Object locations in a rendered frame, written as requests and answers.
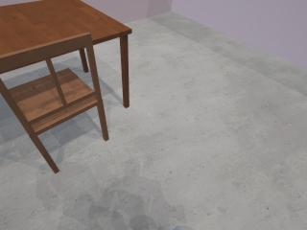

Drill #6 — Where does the chair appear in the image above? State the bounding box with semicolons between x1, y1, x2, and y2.
0;32;109;173

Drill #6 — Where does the table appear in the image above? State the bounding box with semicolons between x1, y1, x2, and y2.
0;0;132;108

